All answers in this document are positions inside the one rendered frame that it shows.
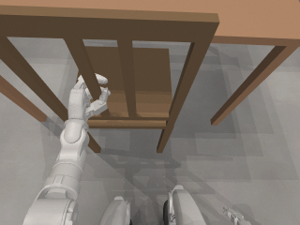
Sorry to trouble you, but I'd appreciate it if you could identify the left robot forearm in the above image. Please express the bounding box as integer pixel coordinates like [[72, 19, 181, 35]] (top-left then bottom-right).
[[22, 118, 90, 225]]

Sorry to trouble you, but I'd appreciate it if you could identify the table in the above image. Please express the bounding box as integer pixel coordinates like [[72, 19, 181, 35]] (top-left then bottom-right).
[[0, 0, 300, 126]]

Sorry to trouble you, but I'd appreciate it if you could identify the robot left upper arm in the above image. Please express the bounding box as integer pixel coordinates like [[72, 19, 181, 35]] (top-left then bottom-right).
[[24, 198, 79, 225]]

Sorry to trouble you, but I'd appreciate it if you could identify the robot left hand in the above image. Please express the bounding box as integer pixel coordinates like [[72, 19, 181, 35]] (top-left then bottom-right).
[[67, 73, 111, 123]]

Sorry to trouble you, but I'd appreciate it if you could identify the robot right thigh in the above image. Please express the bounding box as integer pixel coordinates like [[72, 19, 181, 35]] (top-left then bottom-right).
[[167, 189, 206, 225]]

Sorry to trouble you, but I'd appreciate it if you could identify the robot right hand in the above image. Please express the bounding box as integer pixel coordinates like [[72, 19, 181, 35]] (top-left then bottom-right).
[[222, 207, 251, 225]]

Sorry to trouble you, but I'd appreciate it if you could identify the robot right shin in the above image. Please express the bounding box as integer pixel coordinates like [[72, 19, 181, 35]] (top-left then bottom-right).
[[168, 185, 184, 225]]

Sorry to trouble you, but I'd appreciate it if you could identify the chair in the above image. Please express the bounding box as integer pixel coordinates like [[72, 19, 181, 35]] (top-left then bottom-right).
[[0, 5, 220, 154]]

